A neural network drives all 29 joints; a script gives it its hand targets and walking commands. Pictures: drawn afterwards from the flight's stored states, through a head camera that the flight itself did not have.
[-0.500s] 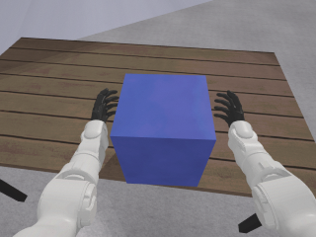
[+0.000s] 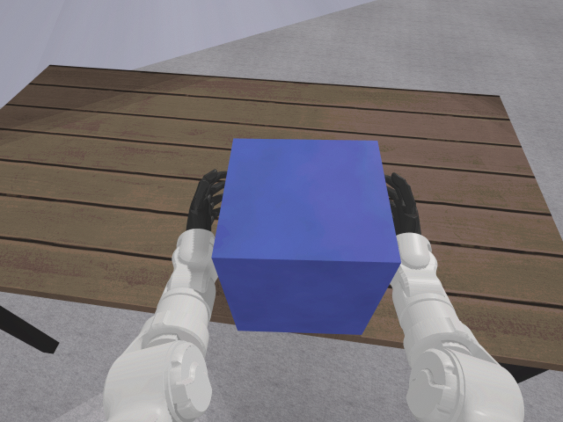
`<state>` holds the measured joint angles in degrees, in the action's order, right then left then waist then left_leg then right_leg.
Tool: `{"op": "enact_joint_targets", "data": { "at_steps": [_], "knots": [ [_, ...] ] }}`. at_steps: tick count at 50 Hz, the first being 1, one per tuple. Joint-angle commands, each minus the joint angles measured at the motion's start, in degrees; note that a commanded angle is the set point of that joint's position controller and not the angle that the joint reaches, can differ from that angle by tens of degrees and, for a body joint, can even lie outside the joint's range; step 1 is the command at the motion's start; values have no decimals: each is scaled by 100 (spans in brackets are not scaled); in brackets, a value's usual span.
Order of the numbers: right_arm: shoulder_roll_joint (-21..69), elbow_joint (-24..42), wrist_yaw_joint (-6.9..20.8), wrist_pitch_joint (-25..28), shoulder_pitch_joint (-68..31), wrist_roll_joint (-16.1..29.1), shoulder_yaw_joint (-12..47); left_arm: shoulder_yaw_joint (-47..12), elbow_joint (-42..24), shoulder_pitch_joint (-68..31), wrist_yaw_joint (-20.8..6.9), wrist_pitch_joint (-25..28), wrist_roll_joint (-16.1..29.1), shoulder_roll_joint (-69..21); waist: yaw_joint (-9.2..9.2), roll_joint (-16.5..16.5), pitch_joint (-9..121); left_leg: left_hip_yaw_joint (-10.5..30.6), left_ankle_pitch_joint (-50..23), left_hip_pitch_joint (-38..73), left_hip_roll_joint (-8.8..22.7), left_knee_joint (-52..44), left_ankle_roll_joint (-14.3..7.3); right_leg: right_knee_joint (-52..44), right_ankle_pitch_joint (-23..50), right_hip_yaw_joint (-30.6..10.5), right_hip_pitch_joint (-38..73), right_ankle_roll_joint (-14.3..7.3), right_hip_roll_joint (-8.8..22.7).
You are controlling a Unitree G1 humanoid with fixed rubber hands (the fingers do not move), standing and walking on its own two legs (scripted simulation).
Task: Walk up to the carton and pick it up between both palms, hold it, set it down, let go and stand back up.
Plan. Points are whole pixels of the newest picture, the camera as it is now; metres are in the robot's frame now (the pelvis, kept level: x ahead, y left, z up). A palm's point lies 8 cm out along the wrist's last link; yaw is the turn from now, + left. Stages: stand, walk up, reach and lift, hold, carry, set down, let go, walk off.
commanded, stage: reach and lift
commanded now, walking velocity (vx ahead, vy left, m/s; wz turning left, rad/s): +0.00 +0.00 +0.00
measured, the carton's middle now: (301, 243) +0.39 +0.00 +0.02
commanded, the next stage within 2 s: none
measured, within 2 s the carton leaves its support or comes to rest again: leaves its support in 0.62 s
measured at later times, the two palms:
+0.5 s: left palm (210, 224) +0.39 +0.14 +0.07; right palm (415, 234) +0.38 -0.16 +0.06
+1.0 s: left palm (207, 218) +0.40 +0.14 +0.07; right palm (412, 230) +0.39 -0.16 +0.06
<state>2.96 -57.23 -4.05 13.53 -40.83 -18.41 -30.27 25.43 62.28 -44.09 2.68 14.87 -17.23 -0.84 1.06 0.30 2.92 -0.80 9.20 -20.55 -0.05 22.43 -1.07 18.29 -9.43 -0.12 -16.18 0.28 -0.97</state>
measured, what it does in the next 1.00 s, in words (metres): stands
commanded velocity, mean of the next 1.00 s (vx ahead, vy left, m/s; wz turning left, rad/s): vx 0.00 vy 0.00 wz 0.00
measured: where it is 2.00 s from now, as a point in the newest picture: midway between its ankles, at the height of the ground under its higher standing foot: outside the picture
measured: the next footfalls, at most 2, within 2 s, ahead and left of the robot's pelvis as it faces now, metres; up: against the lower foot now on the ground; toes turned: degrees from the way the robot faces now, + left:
none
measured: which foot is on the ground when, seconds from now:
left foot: down 0.00-1.00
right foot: down 0.00-1.00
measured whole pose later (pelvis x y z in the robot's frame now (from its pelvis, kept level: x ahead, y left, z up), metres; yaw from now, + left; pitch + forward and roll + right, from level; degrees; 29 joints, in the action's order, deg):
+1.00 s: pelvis +0.02 -0.01 +0.00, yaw +0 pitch +1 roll -1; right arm 4.8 -51.0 -3.9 11.4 -34.1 -18.3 -28.2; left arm 25.3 45.5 -37.8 -1.8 2.6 -21.2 -5.4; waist 1.3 -2.8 -1.1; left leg -1.2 10.0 -10.2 0.0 19.1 -0.8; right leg 15.2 -10.2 -0.4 -6.0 0.0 -1.0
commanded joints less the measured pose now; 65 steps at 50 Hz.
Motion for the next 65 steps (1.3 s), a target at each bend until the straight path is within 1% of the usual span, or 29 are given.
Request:
{"op": "enact_joint_targets", "data": {
  "at_steps": [1,2,6,11,12,17,19,22,26,29,30,31,32,34,39,40,41,43,45,48,50,52,53,54,57,60,62,63,65],
  "knots": [
    [2750,535,838,178,-2597,-578,1391,-1194,-596,-2627,-653,-262,-317,-2584,-75,-7,2481,-411,-2038,2098,121,-129,438,-160,1407,500,903,76,-104],
    [2804,631,823,193,-2609,-554,1498,-1266,-705,-2654,-659,-277,-254,-2585,-60,-126,2544,-438,-2126,2137,91,-107,426,-150,1542,510,990,107,-109],
    [2935,609,788,231,-2591,-482,1657,-1432,-994,-2627,-692,-342,-172,-2744,-85,-36,2525,-477,-2308,2165,94,-74,461,-109,1866,476,1175,113,-93],
    [2989,593,768,327,-2494,-398,1750,-1585,-1293,-2526,-691,-480,-263,-2903,-33,202,2468,-509,-2504,2187,111,-68,519,-131,2034,458,1387,56,-81],
    [2995,670,760,359,-2564,-397,1787,-1615,-1284,-2506,-691,-499,-233,-2940,-25,163,2505,-495,-2568,2203,131,-57,503,-106,2121,456,1409,80,-98],
    [3074,681,738,328,-2458,-309,1907,-1535,-1345,-2246,-755,-697,-340,-2890,49,59,2151,-526,-2120,1816,78,-212,390,-76,2261,373,1865,101,5],
    [3093,860,737,316,-2493,-324,1971,-1475,-1388,-2240,-783,-755,-339,-2897,70,-104,2215,-532,-1943,1666,69,-316,314,-46,2386,359,2042,178,24],
    [3155,990,724,285,-2573,-328,1936,-1410,-1428,-2323,-835,-806,-342,-2832,93,-141,2210,-555,-1638,1491,12,-399,233,-16,2373,309,2186,209,66],
    [3180,1179,714,261,-2582,-367,1885,-1428,-1567,-2368,-854,-866,-324,-2850,32,-181,2336,-587,-1575,1543,24,-439,213,-3,2383,368,2217,228,65],
    [3145,1190,726,246,-2586,-347,1827,-1415,-1600,-2422,-862,-922,-344,-2877,-18,-99,2275,-549,-1364,1574,18,-478,215,-46,2121,404,2085,198,77],
    [3113,1194,718,247,-2645,-359,1821,-1395,-1531,-2410,-863,-960,-365,-2918,-28,-171,2243,-530,-1366,1590,44,-469,204,-64,2065,425,2081,201,71],
    [3178,1223,716,245,-2634,-367,1800,-1386,-1564,-2381,-867,-967,-332,-2885,-15,-202,2259,-574,-1401,1631,32,-467,194,-60,2071,434,2063,239,54],
    [3121,1235,702,247,-2630,-377,1776,-1385,-1594,-2400,-871,-973,-348,-2928,-53,-156,2260,-551,-1429,1647,56,-459,218,-76,2061,438,2078,224,59],
    [3124,1262,705,279,-2671,-372,1783,-1374,-1602,-2427,-866,-986,-365,-2924,-37,-166,2254,-570,-1530,1694,38,-436,258,-108,2100,455,2067,209,37],
    [3060,1124,732,296,-2536,-328,1784,-1430,-1668,-2235,-867,-1098,-461,-3022,-14,29,2129,-578,-1730,1807,69,-393,301,-100,2076,485,2005,171,17],
    [3028,1165,742,306,-2591,-282,1819,-1395,-1641,-2210,-867,-1127,-452,-2987,-8,-89,2135,-562,-1744,1845,51,-399,287,-109,2121,496,1997,180,20],
    [3011,1092,739,303,-2564,-288,1842,-1390,-1602,-2117,-883,-1153,-491,-3025,-29,-24,2115,-583,-1794,1868,62,-398,304,-109,2178,483,1974,189,11],
    [2979,1067,736,277,-2556,-233,1859,-1345,-1544,-2039,-883,-1224,-519,-2977,30,-8,1923,-587,-1798,1786,104,-385,297,-121,2105,472,1981,180,3],
    [2945,1157,740,329,-2625,-188,1959,-1431,-1673,-2037,-872,-1234,-472,-3045,68,-27,2133,-575,-1981,1867,90,-361,308,-88,2302,492,2031,169,-45],
    [2960,1327,715,495,-2829,-60,2195,-1743,-1862,-2147,-801,-1162,-337,-3212,5,79,2545,-527,-2426,1952,101,-219,382,11,2757,518,2159,128,-82],
    [2903,1449,697,650,-3013,-19,2330,-1974,-1986,-2352,-726,-1046,-204,-3289,-27,157,2838,-472,-2763,2186,119,-105,454,-11,2760,564,2009,103,-144],
    [2859,1372,673,761,-3077,19,2493,-2202,-2083,-2437,-671,-966,-137,-3393,-105,151,3146,-412,-3066,2454,138,26,508,-40,2881,590,1858,42,-155],
    [2781,1102,666,732,-3099,25,2567,-2276,-1856,-2379,-667,-1024,-158,-3468,-152,264,3012,-373,-3177,2518,145,58,568,-105,2800,611,1690,11,-155],
    [2807,1051,661,712,-3023,56,2573,-2291,-1858,-2334,-668,-1064,-157,-3457,-110,240,2900,-393,-3170,2530,161,84,560,-130,2728,627,1623,13,-160],
    [2758,731,626,517,-2680,112,2574,-2149,-1771,-2034,-742,-1287,-263,-3342,-135,40,2343,-401,-2644,2365,139,-113,483,-236,2593,558,1732,44,-127],
    [2814,1006,571,372,-2645,359,2705,-2010,-1945,-1951,-825,-1476,-260,-3195,-49,-108,2201,-419,-2240,1959,64,-281,350,-114,3071,459,2254,146,-36],
    [2826,1162,540,307,-2820,467,2820,-2003,-2047,-2091,-876,-1560,-197,-3153,-75,-185,2218,-441,-2097,1882,19,-316,304,-60,3185,450,2406,181,-7],
    [2836,1261,528,267,-2876,536,2879,-2079,-2201,-2140,-896,-1601,-158,-3191,-46,-177,2268,-421,-2003,1924,30,-380,273,-76,3238,435,2502,220,7],
    [2789,1215,501,179,-2952,623,2990,-2259,-2242,-2208,-921,-1753,-129,-3281,-159,-43,2211,-398,-2130,2068,19,-351,309,-108,3146,464,2514,203,-8]
  ]
}}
